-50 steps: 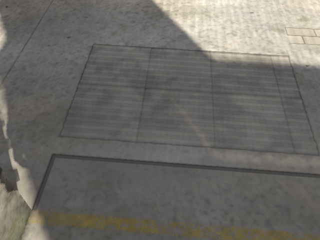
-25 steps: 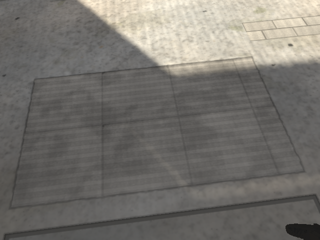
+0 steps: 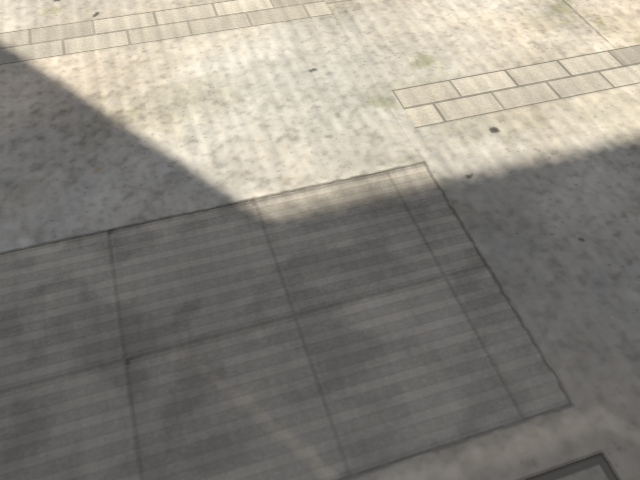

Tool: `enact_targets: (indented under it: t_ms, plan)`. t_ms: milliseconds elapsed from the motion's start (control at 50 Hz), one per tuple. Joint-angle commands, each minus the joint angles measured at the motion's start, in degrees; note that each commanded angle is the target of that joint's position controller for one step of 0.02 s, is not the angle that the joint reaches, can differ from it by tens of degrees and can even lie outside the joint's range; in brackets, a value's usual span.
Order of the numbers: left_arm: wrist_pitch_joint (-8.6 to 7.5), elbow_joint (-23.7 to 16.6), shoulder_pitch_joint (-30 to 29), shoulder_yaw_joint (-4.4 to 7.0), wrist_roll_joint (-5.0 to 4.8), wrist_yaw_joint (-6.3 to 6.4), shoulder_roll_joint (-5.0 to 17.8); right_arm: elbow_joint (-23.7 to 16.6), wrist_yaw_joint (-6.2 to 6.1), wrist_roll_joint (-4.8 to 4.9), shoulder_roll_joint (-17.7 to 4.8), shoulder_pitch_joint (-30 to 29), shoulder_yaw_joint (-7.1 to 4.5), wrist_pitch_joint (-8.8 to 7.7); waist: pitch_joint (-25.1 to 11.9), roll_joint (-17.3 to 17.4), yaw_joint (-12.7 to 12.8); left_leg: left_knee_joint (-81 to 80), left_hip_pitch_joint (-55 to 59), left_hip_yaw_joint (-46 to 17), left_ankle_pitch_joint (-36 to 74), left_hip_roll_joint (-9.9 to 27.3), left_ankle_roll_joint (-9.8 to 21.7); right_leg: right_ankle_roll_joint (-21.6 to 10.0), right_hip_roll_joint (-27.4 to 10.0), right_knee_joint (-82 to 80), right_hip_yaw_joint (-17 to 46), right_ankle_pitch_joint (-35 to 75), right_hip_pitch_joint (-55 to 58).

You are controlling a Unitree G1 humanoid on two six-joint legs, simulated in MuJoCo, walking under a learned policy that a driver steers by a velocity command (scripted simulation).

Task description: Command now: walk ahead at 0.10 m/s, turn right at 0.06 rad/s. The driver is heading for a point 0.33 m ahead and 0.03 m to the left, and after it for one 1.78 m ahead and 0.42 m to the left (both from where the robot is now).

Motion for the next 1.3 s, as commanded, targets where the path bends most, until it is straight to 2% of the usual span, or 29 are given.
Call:
enact_targets:
  t_ms: [20, 40, 60, 80, 120, 140, 260, 440, 520, 580, 640, 680, 700, 740, 760, 800, 820, 840, 860, 880, 900, 920, 940, 960, 980, 1040, 1140, 1220, 1300]
  plan:
    - [-0.12, -1.5, 3.3, 1.37, 0.52, 0.13, 4.7, -2.5, -0.28, 0.73, -9.2, -4.2, -1.67, -0.20, -6.5, 7.4, 3.6, -3.1, -3.2, -8.0, 18.1, 13.1, 6.6, -2.0, 0.7, -9.1, -1.9, 7.6, 14.6]
    - [-0.21, -2.0, 2.3, 1.50, 1.08, 0.33, 5.8, -1.6, -0.18, 0.50, -7.9, -2.3, -1.15, -0.22, -6.1, 5.7, 3.3, -2.4, -4.1, -8.0, 11.1, 11.4, 4.1, -3.2, -1.3, -12.7, 0.8, 14.6, 17.1]
    - [-0.13, -2.5, 1.4, 2.06, 0.92, 0.74, 8.9, -1.1, 0.00, -0.67, -7.4, 1.0, -0.90, -0.35, -7.2, 1.3, 0.7, -0.8, -6.0, -6.5, 2.8, 8.2, 1.7, -4.9, -4.9, -10.9, 3.7, 23.6, 21.1]
    - [0.25, -2.0, 0.3, 2.37, 0.08, 0.81, 10.0, -0.2, 0.09, -0.87, -7.0, 4.9, -0.78, -0.27, -8.5, -3.2, -1.4, -1.6, -7.2, -4.3, -3.2, 5.2, 0.1, -7.1, -5.5, -8.8, 4.3, 20.6, 22.6]
    - [0.29, -1.7, -0.7, 1.56, -0.21, 0.20, 5.4, -0.3, -0.48, -0.33, -7.7, -0.4, -0.65, 0.70, -5.5, -1.1, 1.4, -0.9, -5.6, -2.3, -3.9, 4.0, -1.4, -5.6, -2.4, -9.3, 2.6, 12.4, 18.0]
    - [0.12, -1.4, -1.0, 1.41, 0.11, 0.10, 5.1, -0.2, -0.80, -0.25, -7.5, -1.1, -0.59, 1.13, -4.8, -1.0, 1.5, -0.5, -5.4, -2.2, -2.0, 4.2, -1.4, -5.0, -2.0, -9.3, 2.4, 14.1, 17.3]
    - [-0.62, 1.4, -0.7, 1.76, -0.28, 0.19, 6.1, 1.7, -1.39, -0.12, -8.6, -1.4, -0.70, 2.01, -5.8, 0.0, 1.3, 1.0, -0.5, -2.5, 7.9, 5.1, -1.6, -5.0, -1.4, -8.1, 1.9, 22.8, 17.7]
    - [-0.39, 6.0, -1.7, 1.91, -0.44, 0.49, 6.1, 4.6, -2.06, 0.00, -8.7, -2.5, -0.73, 3.09, -5.2, 1.9, 1.2, 0.4, 1.6, -2.2, 7.2, 5.3, -2.2, -5.3, -0.6, -9.4, 1.2, 20.6, 17.7]
    - [-0.10, 7.3, -1.2, 3.19, -0.44, 1.96, 8.9, 3.2, -1.95, 1.22, -11.4, -5.3, -1.65, 3.66, -4.3, 2.5, 2.1, 2.3, -2.4, -4.4, 9.7, 5.3, -1.0, -5.2, -0.6, -8.5, -0.5, 16.8, 19.3]
    - [0.66, 8.2, 0.7, 3.91, -0.66, 2.92, 8.8, 1.8, -2.22, 1.49, -11.3, -5.7, -2.27, 4.06, -4.1, 2.1, 2.5, 5.3, -6.7, -6.2, 7.4, 5.0, 0.2, -6.4, -1.5, -7.8, -1.0, 12.5, 19.3]
    - [0.64, 8.6, 2.6, 4.35, 0.05, 2.98, 9.2, 0.4, -2.53, 1.12, -9.9, -5.7, -2.41, 4.90, -4.4, -1.0, 3.3, 12.7, -11.0, -5.2, 3.1, 3.1, -0.3, -9.8, -6.9, -11.3, 2.9, 9.9, 19.1]
    - [-0.25, 7.6, 0.5, 4.26, 0.49, 2.83, 10.1, 0.0, -2.52, 1.04, -8.6, -3.0, -2.58, 5.97, -6.4, -9.4, 2.7, 29.4, -11.8, -1.0, -18.9, 1.2, -2.1, -16.7, -17.4, -16.3, 10.8, 14.8, 16.5]
    - [-1.11, 6.3, -0.6, 3.83, 1.34, 2.81, 9.9, -0.6, -2.58, 1.42, -10.5, -3.5, -3.47, 6.49, -5.7, -9.2, 3.7, 40.8, -14.3, -2.7, -27.7, 3.2, -2.9, -19.5, -21.5, -18.3, 13.1, 17.4, 14.2]
    - [-2.44, 4.9, -8.1, 3.58, -0.10, 2.82, 10.6, -1.1, -2.37, 2.03, -9.9, -1.2, -3.89, 7.62, -3.9, -5.7, -0.7, 38.2, -12.2, -5.8, -24.8, 8.2, -2.8, -15.0, -18.7, -18.5, 6.4, 12.5, 9.3]
    - [-2.75, 4.8, -8.9, 3.86, -0.66, 2.57, 11.4, -0.8, -2.07, 1.85, -9.3, -0.6, -3.76, 7.71, -4.6, -4.9, -0.5, 32.5, -9.4, -3.8, -21.2, 8.6, -2.6, -12.7, -16.6, -19.6, 2.9, 5.1, 8.3]
    - [-2.46, 5.4, -8.9, 4.22, -1.63, 1.90, 12.6, 0.0, -1.02, 1.54, -9.0, 2.1, -4.17, 7.53, -5.3, -5.5, -1.4, 22.2, 0.4, 1.4, -13.2, 6.1, -1.7, -10.2, -12.9, -19.5, -2.2, -10.4, 3.3]
    - [-2.23, 5.6, -9.2, 3.97, -1.80, 1.59, 11.8, 1.7, -0.58, 1.64, -9.0, 6.6, -4.67, 7.61, -5.8, -4.9, -3.4, 17.0, 6.6, 4.8, -9.2, 3.7, -0.9, -9.1, -11.3, -16.6, -5.0, -17.4, 0.2]
    - [-2.02, 6.0, -8.5, 3.32, -1.42, 1.25, 8.9, 4.1, -0.26, 1.92, -9.0, 11.3, -5.19, 7.64, -5.1, -0.5, -4.3, 12.8, 11.1, 5.0, -10.9, 1.8, 0.3, -7.2, -9.0, -8.5, -8.7, -21.8, -3.6]
    - [-1.79, 5.8, -8.6, 2.41, -0.73, 0.40, 5.0, 5.4, -0.60, 1.86, -10.4, 15.7, -5.71, 7.21, -2.0, 11.7, -5.3, 4.2, 13.9, -5.1, -19.1, 5.9, 4.2, -3.7, -4.2, 9.5, -14.5, -26.5, -12.3]
    - [-2.21, 2.7, -10.3, 1.36, 0.16, -0.36, 1.4, 1.5, -0.77, 1.16, -16.2, 13.5, -5.54, 5.31, 0.1, 22.9, -2.3, -6.1, 11.4, -37.0, -27.6, 20.0, 12.5, -1.3, 1.9, 26.6, -8.9, -29.5, -26.9]
    - [-3.72, -0.7, -15.5, 1.94, -2.16, -0.71, 4.4, -0.7, -0.08, -1.28, -16.9, 10.6, -5.46, 2.89, 1.4, 17.8, -2.5, -17.4, 5.4, -50.0, -39.7, 25.0, 18.1, -3.0, 1.8, 29.3, -0.1, -23.7, -29.4]
    - [-4.86, -0.8, -16.1, 2.87, -3.50, -0.55, 8.3, -1.9, -0.38, -1.12, -15.9, 6.1, -5.18, 1.21, 5.6, 13.1, -0.3, -18.5, 3.5, -47.4, -41.5, 24.8, 15.6, -4.1, -0.5, 28.5, 1.1, -16.0, -29.9]
    - [-5.39, 1.7, -12.1, 3.61, -2.42, -0.31, 10.3, -2.1, -0.89, -0.02, -13.8, 3.4, -4.57, 0.51, 5.9, 10.7, 1.8, -16.1, 4.7, -39.3, -34.2, 22.4, 11.7, -4.2, -2.1, 26.1, 0.5, -9.1, -28.6]
    - [-5.49, 4.2, -9.1, 3.82, -0.85, 0.02, 10.1, -2.1, -1.37, 0.45, -12.8, 2.6, -4.27, 0.38, 4.7, 9.4, 2.3, -14.6, 5.1, -31.5, -26.3, 19.2, 8.6, -3.6, -3.2, 23.2, 0.0, -4.1, -25.1]
    - [-5.53, 5.3, -8.4, 3.91, -0.27, -0.21, 9.6, -1.7, -1.71, 0.45, -11.6, 3.9, -3.95, 0.22, 3.6, 9.4, 1.8, -14.7, 6.5, -26.2, -20.1, 17.1, 6.9, -3.1, -3.5, 20.5, -0.4, -0.1, -23.2]
    - [-5.86, 6.1, -9.2, 3.17, -1.03, -1.73, 5.6, 1.2, -2.16, 0.25, -8.3, 11.3, -3.04, -0.44, 0.9, 8.3, -0.2, -14.3, 14.1, -15.8, -0.6, 15.2, 5.0, -2.9, -3.0, 16.3, -2.6, 8.4, -23.3]
    - [-6.14, 5.2, -12.0, 2.22, -1.91, -3.23, 3.4, 2.4, -2.80, -0.63, -8.3, 13.5, -2.86, -0.16, 2.1, 8.0, -1.5, -16.4, 14.2, -6.2, 7.4, 14.0, 3.2, -2.9, -1.8, 9.5, -4.0, 15.1, -22.2]
    - [-6.72, 2.8, -17.0, 0.66, -1.42, -4.77, 1.4, 3.4, -3.51, -0.77, -8.2, 13.8, -2.58, 0.45, 5.1, 7.2, -2.3, -14.2, 10.4, 1.5, 27.1, 13.0, 1.3, -3.6, 0.6, -0.5, -8.1, 17.6, -14.4]
    - [-6.76, 1.9, -14.0, 1.16, -1.42, -6.36, 4.0, 2.7, -4.97, -0.06, -10.1, 12.8, -3.20, 2.15, 0.1, 10.3, 0.5, -1.3, 17.7, 3.6, 55.8, 14.3, -0.2, -6.0, 5.5, -3.2, -12.2, 10.0, -8.6]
